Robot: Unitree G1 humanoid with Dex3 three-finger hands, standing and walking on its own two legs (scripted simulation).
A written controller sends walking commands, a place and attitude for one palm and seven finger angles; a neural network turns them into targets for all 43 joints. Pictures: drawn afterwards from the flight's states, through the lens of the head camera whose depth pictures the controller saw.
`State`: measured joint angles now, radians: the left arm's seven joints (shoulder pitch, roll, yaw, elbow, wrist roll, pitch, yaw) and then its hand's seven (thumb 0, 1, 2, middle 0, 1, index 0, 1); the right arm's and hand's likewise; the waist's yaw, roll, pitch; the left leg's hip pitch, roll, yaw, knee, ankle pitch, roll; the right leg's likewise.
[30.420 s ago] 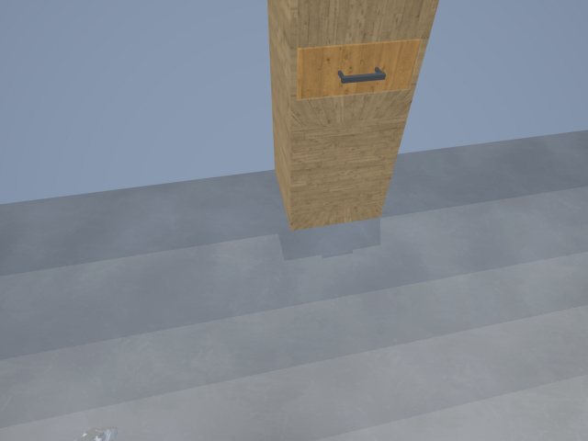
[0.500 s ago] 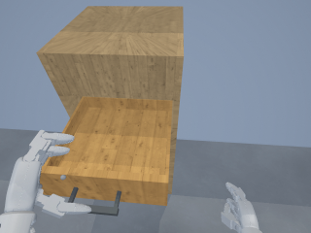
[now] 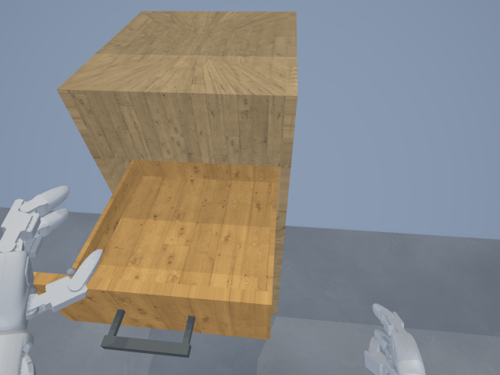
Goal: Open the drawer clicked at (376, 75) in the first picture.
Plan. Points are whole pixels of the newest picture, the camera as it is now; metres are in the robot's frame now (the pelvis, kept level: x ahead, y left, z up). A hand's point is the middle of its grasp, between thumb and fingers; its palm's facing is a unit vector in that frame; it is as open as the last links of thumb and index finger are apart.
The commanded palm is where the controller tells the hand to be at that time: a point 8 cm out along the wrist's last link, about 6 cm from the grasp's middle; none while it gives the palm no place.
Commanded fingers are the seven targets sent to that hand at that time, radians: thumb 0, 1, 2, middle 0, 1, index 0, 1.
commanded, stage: draw the hand back to the body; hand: left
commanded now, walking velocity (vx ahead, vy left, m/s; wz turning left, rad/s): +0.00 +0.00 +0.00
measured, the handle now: (150, 333) +0.18 +0.20 -0.04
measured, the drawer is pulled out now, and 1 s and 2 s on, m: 0.29 0.29 0.29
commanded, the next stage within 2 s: step back with the hand held close in 0.32 s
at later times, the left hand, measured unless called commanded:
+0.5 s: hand (63, 276) +0.18 +0.24 +0.16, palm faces +0.42 -0.80 -0.44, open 7.4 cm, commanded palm +0.11 +0.28 +0.17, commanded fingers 0.00 0.90 0.90 -0.20 -0.30 -0.20 -0.30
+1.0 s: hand (35, 328) +0.12 +0.24 +0.16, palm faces +0.40 -0.80 -0.44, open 7.4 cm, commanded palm +0.05 +0.28 +0.17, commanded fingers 0.00 0.90 0.90 -0.20 -0.30 -0.20 -0.30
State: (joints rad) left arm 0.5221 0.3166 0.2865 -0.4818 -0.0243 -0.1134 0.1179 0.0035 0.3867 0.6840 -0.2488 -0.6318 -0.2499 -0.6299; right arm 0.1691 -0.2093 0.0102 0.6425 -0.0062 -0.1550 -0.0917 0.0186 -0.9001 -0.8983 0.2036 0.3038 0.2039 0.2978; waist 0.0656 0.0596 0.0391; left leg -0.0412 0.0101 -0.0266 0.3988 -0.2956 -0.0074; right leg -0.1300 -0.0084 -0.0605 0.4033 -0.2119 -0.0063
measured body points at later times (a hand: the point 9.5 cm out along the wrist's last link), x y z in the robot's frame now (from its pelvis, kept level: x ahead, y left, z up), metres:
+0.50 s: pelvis -0.01 +0.00 +0.00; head -0.01 -0.02 +0.45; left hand +0.15 +0.28 +0.18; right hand +0.19 -0.21 -0.08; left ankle -0.05 +0.12 -0.74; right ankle +0.01 -0.11 -0.74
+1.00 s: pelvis -0.07 +0.00 -0.02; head -0.04 +0.02 +0.43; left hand +0.09 +0.28 +0.18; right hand +0.13 -0.21 -0.09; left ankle -0.05 +0.12 -0.74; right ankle -0.01 -0.12 -0.74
